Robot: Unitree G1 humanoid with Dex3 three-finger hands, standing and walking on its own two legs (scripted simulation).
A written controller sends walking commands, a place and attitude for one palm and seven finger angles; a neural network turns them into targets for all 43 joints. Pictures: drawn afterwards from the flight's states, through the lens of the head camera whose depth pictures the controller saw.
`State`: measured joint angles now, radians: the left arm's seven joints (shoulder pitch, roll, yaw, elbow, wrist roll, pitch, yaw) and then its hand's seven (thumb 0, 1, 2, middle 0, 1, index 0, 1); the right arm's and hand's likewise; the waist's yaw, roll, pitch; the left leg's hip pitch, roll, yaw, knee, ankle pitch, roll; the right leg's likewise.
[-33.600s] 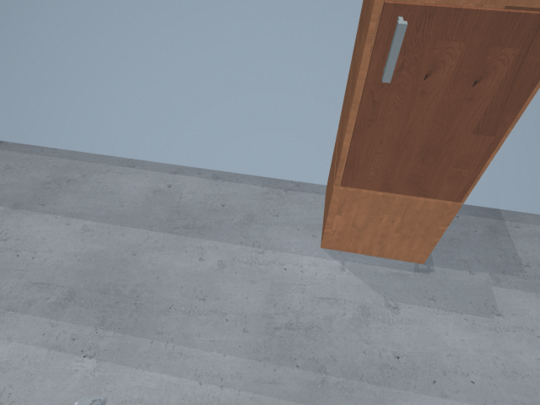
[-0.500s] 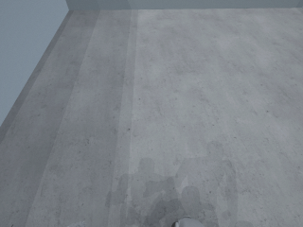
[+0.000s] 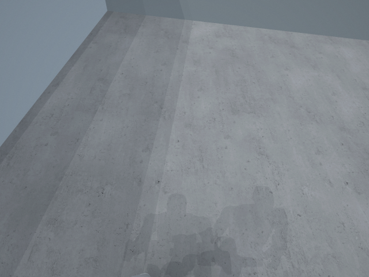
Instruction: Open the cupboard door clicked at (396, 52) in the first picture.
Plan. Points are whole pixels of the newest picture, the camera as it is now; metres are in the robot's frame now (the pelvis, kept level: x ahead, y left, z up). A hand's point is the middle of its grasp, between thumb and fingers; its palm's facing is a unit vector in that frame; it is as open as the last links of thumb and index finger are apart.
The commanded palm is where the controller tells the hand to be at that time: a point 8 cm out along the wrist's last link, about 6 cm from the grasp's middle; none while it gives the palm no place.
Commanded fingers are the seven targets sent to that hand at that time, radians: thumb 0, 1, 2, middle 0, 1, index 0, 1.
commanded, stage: turn to face it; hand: left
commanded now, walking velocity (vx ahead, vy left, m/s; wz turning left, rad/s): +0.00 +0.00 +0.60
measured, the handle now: out of the picture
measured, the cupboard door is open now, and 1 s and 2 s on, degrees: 40 40 40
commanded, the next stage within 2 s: none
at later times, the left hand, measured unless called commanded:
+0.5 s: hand out of the picture +0.03 +0.13 -0.14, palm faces +0.34 -0.90 -0.26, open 7.4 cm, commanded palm none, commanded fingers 0.00 0.90 0.90 -0.20 -0.30 -0.20 -0.30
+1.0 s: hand out of the picture +0.03 +0.11 -0.14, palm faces +0.61 -0.73 -0.30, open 7.4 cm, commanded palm none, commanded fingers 0.00 0.90 0.90 -0.20 -0.30 -0.20 -0.30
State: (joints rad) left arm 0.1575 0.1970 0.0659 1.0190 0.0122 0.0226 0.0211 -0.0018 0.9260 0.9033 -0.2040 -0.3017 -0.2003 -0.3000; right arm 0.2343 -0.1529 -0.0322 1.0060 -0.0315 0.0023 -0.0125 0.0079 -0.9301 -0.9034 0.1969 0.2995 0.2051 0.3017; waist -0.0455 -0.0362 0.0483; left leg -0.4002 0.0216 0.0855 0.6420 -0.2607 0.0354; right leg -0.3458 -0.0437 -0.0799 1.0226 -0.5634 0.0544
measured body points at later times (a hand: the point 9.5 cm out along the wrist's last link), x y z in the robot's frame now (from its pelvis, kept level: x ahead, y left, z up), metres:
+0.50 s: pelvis +0.05 -0.08 +0.02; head +0.10 -0.07 +0.47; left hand +0.01 +0.18 -0.12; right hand +0.24 -0.29 -0.12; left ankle +0.00 +0.06 -0.68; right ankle +0.05 -0.18 -0.72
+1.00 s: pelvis +0.09 -0.10 +0.01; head +0.14 -0.09 +0.45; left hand +0.00 +0.15 -0.12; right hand +0.31 -0.25 -0.15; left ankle -0.02 -0.01 -0.64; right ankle +0.16 -0.19 -0.72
